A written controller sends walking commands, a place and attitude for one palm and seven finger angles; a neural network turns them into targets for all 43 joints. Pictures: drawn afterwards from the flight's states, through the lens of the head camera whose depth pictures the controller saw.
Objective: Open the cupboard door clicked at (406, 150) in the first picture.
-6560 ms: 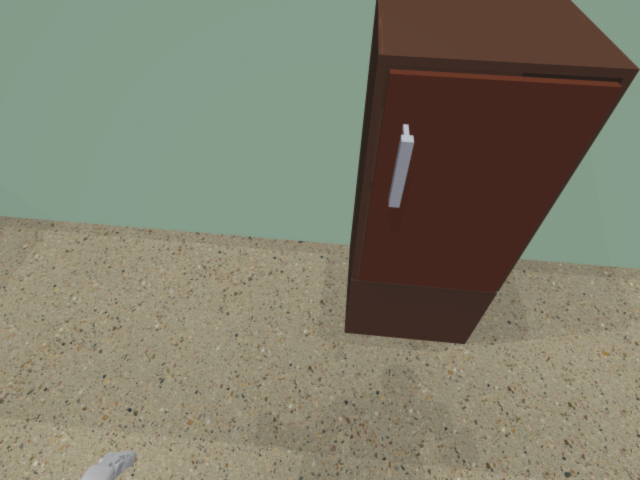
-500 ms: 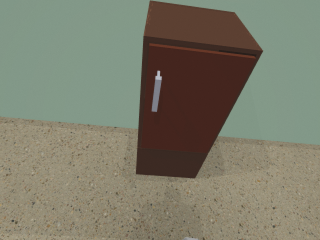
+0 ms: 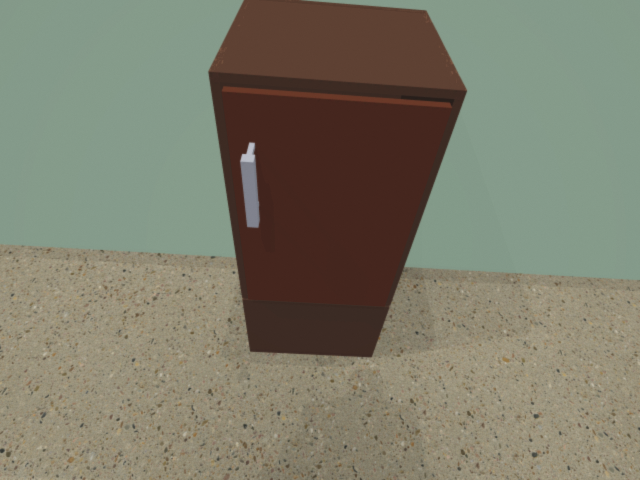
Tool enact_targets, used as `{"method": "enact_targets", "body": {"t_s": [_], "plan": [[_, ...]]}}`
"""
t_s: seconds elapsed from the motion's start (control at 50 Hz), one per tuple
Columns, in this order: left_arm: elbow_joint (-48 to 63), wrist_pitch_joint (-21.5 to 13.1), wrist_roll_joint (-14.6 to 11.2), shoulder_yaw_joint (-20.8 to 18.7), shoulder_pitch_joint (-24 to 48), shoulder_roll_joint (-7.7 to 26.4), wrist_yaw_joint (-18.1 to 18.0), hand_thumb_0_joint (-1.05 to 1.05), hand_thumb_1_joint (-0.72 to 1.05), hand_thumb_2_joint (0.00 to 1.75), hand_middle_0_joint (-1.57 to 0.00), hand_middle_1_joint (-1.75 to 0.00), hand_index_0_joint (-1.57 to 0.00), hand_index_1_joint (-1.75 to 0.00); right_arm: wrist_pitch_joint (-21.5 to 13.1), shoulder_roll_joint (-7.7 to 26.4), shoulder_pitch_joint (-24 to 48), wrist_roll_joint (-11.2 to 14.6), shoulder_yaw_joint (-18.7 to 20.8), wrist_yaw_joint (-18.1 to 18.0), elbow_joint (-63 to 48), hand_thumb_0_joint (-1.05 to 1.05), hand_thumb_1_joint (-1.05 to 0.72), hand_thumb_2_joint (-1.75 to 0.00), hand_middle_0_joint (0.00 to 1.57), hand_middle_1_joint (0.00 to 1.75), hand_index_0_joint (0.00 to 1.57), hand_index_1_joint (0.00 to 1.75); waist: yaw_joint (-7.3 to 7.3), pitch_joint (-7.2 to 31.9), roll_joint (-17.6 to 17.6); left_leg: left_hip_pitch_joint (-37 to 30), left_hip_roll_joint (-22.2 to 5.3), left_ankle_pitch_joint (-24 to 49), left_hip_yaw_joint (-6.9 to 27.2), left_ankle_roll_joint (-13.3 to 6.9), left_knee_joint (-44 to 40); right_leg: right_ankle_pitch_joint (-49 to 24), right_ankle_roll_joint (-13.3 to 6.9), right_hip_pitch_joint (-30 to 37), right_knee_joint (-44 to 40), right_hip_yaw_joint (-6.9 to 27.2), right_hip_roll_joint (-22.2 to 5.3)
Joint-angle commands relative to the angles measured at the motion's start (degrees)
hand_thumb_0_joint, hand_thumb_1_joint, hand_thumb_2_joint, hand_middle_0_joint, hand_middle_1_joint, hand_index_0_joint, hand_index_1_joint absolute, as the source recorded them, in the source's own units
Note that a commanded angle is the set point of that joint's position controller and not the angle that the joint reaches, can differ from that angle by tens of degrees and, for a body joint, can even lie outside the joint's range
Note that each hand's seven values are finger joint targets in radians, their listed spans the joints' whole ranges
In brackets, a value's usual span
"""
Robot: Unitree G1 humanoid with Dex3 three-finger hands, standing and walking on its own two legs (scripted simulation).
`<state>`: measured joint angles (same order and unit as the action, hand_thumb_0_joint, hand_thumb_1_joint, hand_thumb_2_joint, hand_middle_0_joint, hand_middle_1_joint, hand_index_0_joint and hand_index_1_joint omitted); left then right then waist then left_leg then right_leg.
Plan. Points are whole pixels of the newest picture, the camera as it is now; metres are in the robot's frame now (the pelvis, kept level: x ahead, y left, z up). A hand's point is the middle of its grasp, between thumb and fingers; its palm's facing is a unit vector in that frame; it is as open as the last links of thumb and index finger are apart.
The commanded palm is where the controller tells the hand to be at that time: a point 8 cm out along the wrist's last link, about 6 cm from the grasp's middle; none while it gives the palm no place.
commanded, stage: shuffle to correct the standing spot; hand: left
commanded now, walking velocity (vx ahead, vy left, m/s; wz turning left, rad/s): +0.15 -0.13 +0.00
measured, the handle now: (252, 186) +0.61 +0.16 +0.00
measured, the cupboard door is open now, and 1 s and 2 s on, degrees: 0 0 0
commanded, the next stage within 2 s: come to a stop and stand still in 0.20 s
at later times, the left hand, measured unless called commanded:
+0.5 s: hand out of the picture +0.15 +0.07 -0.17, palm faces +0.02 -0.97 -0.23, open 7.3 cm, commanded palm none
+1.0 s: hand out of the picture +0.06 +0.13 -0.18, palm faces +0.12 -0.97 -0.22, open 7.3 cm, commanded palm none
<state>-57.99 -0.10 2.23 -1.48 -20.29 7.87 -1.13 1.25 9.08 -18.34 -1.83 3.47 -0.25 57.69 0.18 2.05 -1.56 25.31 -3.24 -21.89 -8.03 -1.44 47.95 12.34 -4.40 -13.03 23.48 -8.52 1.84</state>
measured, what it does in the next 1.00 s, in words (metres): steps on the spot: left foot, then right foot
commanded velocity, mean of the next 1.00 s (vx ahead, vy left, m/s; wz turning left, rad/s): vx -0.02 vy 0.06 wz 0.00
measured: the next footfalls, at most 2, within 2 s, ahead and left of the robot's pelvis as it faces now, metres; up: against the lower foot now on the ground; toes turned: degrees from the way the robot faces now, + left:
left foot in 0.06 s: +0.06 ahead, +0.08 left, +0.00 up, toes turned +8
right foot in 0.40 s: +0.17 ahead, -0.23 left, +0.00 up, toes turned -8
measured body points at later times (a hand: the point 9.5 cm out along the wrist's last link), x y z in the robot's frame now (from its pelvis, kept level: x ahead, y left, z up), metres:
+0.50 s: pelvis +0.09 -0.11 -0.01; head +0.13 -0.13 +0.43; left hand +0.15 +0.12 -0.15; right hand +0.05 -0.33 -0.18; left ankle +0.03 +0.03 -0.71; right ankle +0.13 -0.23 -0.74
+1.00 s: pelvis +0.04 -0.07 -0.01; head +0.05 -0.05 +0.44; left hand +0.06 +0.18 -0.17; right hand +0.13 -0.29 -0.14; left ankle +0.06 +0.03 -0.74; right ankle +0.04 -0.20 -0.69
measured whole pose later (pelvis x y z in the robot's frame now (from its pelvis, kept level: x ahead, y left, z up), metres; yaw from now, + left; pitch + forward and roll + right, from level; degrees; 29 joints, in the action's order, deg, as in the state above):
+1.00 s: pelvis +0.04 -0.07 -0.01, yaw +1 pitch +0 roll +0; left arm -57.0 3.2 1.6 -3.8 -14.1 12.5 -1.3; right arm 2.2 8.3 -10.8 -1.5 1.1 -1.1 53.9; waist -2.5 -1.8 -3.1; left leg 16.3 0.9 -13.5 -3.5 -2.4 29.8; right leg 23.2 0.4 -26.7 55.9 -0.3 -2.3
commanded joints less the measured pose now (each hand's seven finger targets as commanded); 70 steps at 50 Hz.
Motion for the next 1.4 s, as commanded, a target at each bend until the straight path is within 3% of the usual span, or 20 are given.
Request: {"method": "enact_targets", "body": {"t_s": [0.0, 0.04, 0.06, 0.12, 0.22, 0.34, 0.38, 0.42, 0.44, 0.48, 0.6, 0.76, 0.8, 0.82, 0.86, 0.92, 1.04, 1.12, 1.18, 1.38], "plan": [[2.0, -0.2, -1.0, -1.3, -2.0, 6.5, 0.4, 0.0, 0.9, 0.9, -0.2, -0.3, -0.2, -0.3, -2.7, 1.6, -9.3, 0.1, -1.0, -1.2, 0.3, 0.0, -0.9, -0.9, 0.2, 0.3, 0.2, 0.3, 2.87, -2.8, 1.3, -19.3, -0.1, 5.5, 0.9, -0.2, -24.2, 10.7, -4.8, -9.7, -2.0, 11.8, -9.9], [4.0, -0.3, -0.9, -0.5, -2.7, 2.2, 1.7, 0.0, 0.9, 0.9, -0.2, -0.3, -0.2, -0.3, -3.0, 10.9, -13.5, -0.1, 1.0, -2.6, 0.4, 0.0, -0.9, -0.9, 0.2, 0.3, 0.2, 0.3, 3.97, -3.8, 19.0, -27.8, -24.2, -1.7, 34.4, -9.8, -36.5, 17.7, 2.0, -29.1, 23.5, 2.9, -2.2], [5.7, 0.1, 0.1, -1.4, 2.5, 5.2, 2.2, 0.0, 0.9, 0.9, -0.2, -0.3, -0.2, -0.3, -2.8, 12.2, -12.8, 0.1, 1.3, -2.9, 0.0, 0.0, -0.9, -0.9, 0.2, 0.3, 0.2, 0.3, 5.09, -8.2, 11.0, -22.1, -28.2, -4.0, 36.3, -14.7, -39.1, 16.2, 2.2, -30.9, 33.6, 8.0, -5.3], [3.5, 0.3, 0.4, -2.1, 1.7, 4.8, 3.2, 0.0, 0.9, 0.9, -0.2, -0.3, -0.2, -0.3, -4.4, 6.4, -4.0, 0.1, -0.4, -3.0, -0.6, 0.0, -0.9, -0.9, 0.2, 0.3, 0.2, 0.3, 0.46, -8.1, 11.3, -13.2, -18.0, 6.4, 19.6, -9.0, -38.7, 4.0, 3.8, -25.9, 39.6, 10.1, -6.9], [2.4, 0.4, -0.5, -1.1, 4.2, 2.1, 3.1, 0.0, 0.9, 0.9, -0.2, -0.3, -0.2, -0.3, -5.1, 6.8, -5.8, -0.1, -0.3, -2.7, 0.8, 0.0, -0.9, -0.9, 0.2, 0.3, 0.2, 0.3, 1.03, -5.3, 8.4, -17.4, -12.9, 30.0, 5.8, -7.2, -33.0, 2.2, 5.4, -19.3, 26.1, 4.8, -6.9], [-0.1, -1.7, -0.9, -1.6, -1.2, 3.0, 2.4, 0.0, 0.9, 0.9, -0.2, -0.3, -0.2, -0.3, -3.0, 7.7, -4.1, 0.0, 0.3, -1.5, 1.3, 0.0, -0.9, -0.9, 0.2, 0.3, 0.2, 0.3, -1.57, -1.5, 7.0, -10.5, -8.0, 15.5, 2.6, -2.6, -20.0, -4.9, 5.9, 2.9, 3.6, -0.2, -3.6], [-2.6, -3.0, -0.8, -3.0, -8.3, 12.3, 0.6, 0.0, 0.9, 0.9, -0.2, -0.3, -0.2, -0.3, -2.9, 0.5, -7.5, 1.3, -1.5, -1.0, 0.6, 0.0, -0.9, -0.9, 0.2, 0.3, 0.2, 0.3, -3.24, 7.7, -18.0, 1.5, 0.8, -11.9, -0.9, 2.4, -2.5, -27.9, 1.7, 20.0, -0.3, 19.9, -23.0], [-0.2, -1.8, -1.0, -2.1, -3.0, 12.1, 0.0, 0.0, 0.9, 0.9, -0.2, -0.3, -0.2, -0.3, -1.6, 0.9, -7.3, 1.5, -1.4, -1.7, 0.4, 0.0, -0.9, -0.9, 0.2, 0.3, 0.2, 0.3, -1.15, 3.7, -5.9, -2.7, -0.7, -14.4, 5.5, 2.4, 3.2, -42.5, -3.4, 10.3, -1.0, 17.2, -25.7], [0.0, -2.0, -0.9, -2.6, 0.0, 12.0, -0.4, 0.0, 0.9, 0.9, -0.2, -0.3, -0.2, -0.3, -0.9, 0.2, -5.6, 1.7, -1.3, -1.8, 0.9, 0.0, -0.9, -0.9, 0.2, 0.3, 0.2, 0.3, -1.06, 2.2, -14.8, -0.9, -0.9, -13.3, 4.7, 2.9, 6.8, -51.0, -3.7, 8.3, 0.8, 17.9, -24.2], [0.6, -1.7, -1.1, -2.1, 1.5, 10.3, -1.2, 0.0, 0.9, 0.9, -0.2, -0.3, -0.2, -0.3, 0.1, 2.9, -3.4, 1.9, -0.8, -1.7, 1.3, 0.0, -0.9, -0.9, 0.2, 0.3, 0.2, 0.3, -1.58, 0.9, -14.5, 1.0, -0.4, -10.5, 6.7, 3.8, 11.2, -55.8, -4.9, 8.0, 1.7, 14.5, -23.9], [2.8, -0.3, -0.8, -3.8, 4.2, 12.9, -2.4, 0.0, 0.9, 0.9, -0.2, -0.3, -0.2, -0.3, 3.3, 3.9, 3.9, 0.8, 0.3, 0.1, -2.2, 0.0, -0.9, -0.9, 0.2, 0.3, 0.2, 0.3, -2.36, -1.3, -6.2, 3.2, 1.6, -1.4, 8.6, 4.9, 17.9, -33.0, -6.6, -0.6, -3.6, 13.2, -25.2], [5.5, 1.0, -0.1, -4.4, 8.2, 14.4, -1.3, 0.0, 0.9, 0.9, -0.2, -0.3, -0.2, -0.3, 0.9, 3.7, 2.0, 1.2, -0.1, 0.3, -4.1, 0.0, -0.9, -0.9, 0.2, 0.3, 0.2, 0.3, -0.48, 1.9, -8.0, -12.1, 3.5, 2.7, 4.0, 3.4, -13.7, -7.6, -3.6, -4.6, -1.1, 13.8, -20.6], [6.0, 2.0, -0.9, -3.5, 7.8, 11.0, -0.7, 0.0, 0.9, 0.9, -0.2, -0.3, -0.2, -0.3, -0.1, 7.0, -1.9, 1.1, 0.4, -0.2, -3.4, 0.0, -0.9, -0.9, 0.2, 0.3, 0.2, 0.3, 1.4, 2.7, 3.6, -21.7, -1.2, 8.2, 7.9, 2.2, -26.8, 4.4, 1.5, -11.4, 8.9, 8.5, -13.1], [7.4, 2.5, -1.0, -2.7, 7.3, 7.0, -0.4, 0.0, 0.9, 0.9, -0.2, -0.3, -0.2, -0.3, -0.1, 12.3, -0.4, 0.6, 1.5, -0.3, -5.2, 0.0, -0.9, -0.9, 0.2, 0.3, 0.2, 0.3, 1.13, -0.3, 19.8, -16.3, -14.0, 11.4, 23.6, -2.0, -33.4, 18.8, 5.5, -17.7, 19.3, 2.8, -5.9], [7.8, 2.7, -1.2, -3.0, 8.1, 7.3, -0.4, 0.0, 0.9, 0.9, -0.2, -0.3, -0.2, -0.3, 0.5, 12.3, 7.6, -0.3, 0.7, -1.0, -8.6, 0.0, -0.9, -0.9, 0.2, 0.3, 0.2, 0.3, -1.03, -6.0, 14.0, 1.7, -16.3, 6.7, 22.7, -10.0, -36.6, 17.4, 4.9, -10.9, 31.4, 8.5, -6.0], [3.8, 2.7, -0.3, -2.9, 3.5, 6.8, -0.1, 0.0, 0.9, 0.9, -0.2, -0.3, -0.2, -0.3, -0.4, 8.5, 10.3, 0.2, -0.4, -1.4, -8.5, 0.0, -0.9, -0.9, 0.2, 0.3, 0.2, 0.3, -2.79, -3.5, 10.7, -3.1, -8.8, 10.7, 15.9, -7.2, -33.6, 10.3, 4.5, -12.2, 38.4, 9.2, -3.9], [2.4, 1.4, -0.8, -1.1, 3.9, 4.3, -0.4, 0.0, 0.9, 0.9, -0.2, -0.3, -0.2, -0.3, -0.8, 7.0, 3.0, 0.3, -0.5, -1.7, -4.7, 0.0, -0.9, -0.9, 0.2, 0.3, 0.2, 0.3, 0.34, -0.7, 7.5, -15.9, -10.4, 16.9, 18.5, -9.2, -32.4, 14.7, 5.3, -7.8, 17.5, 6.9, -4.5], [-1.3, -0.2, -0.9, -0.5, -2.2, 5.8, -1.2, 0.0, 0.9, 0.9, -0.2, -0.3, -0.2, -0.3, -1.2, 4.8, 2.4, 1.6, -1.4, -1.2, -2.6, 0.0, -0.9, -0.9, 0.2, 0.3, 0.2, 0.3, -1.5, 0.3, -1.2, -9.2, -4.6, 14.0, 13.6, -2.9, -25.8, -2.6, 3.6, 7.8, -4.7, 12.9, -8.4], [-1.8, -1.2, -1.5, 0.0, 1.1, 7.4, -1.2, 0.0, 0.9, 0.9, -0.2, -0.3, -0.2, -0.3, -0.9, 3.0, 2.2, 1.2, -2.1, -0.9, -1.4, 0.0, -0.9, -0.9, 0.2, 0.3, 0.2, 0.3, 0.89, -1.9, -10.6, -13.5, 0.4, 11.1, 8.2, 1.0, -24.0, -8.7, -0.7, 0.3, -5.5, 17.4, -14.0], [-4.3, -0.3, -1.8, 0.6, -1.1, 4.6, -1.2, 0.0, 0.9, 0.9, -0.2, -0.3, -0.2, -0.3, -0.5, 2.7, -2.2, 0.9, -3.2, -1.4, 4.9, 0.0, -0.9, -0.9, 0.2, 0.3, 0.2, 0.3, 0.07, -10.6, 3.3, -11.7, -1.9, 4.8, 11.0, 0.3, -29.8, 11.6, 1.6, -4.4, -7.7, 13.0, -7.9]]}}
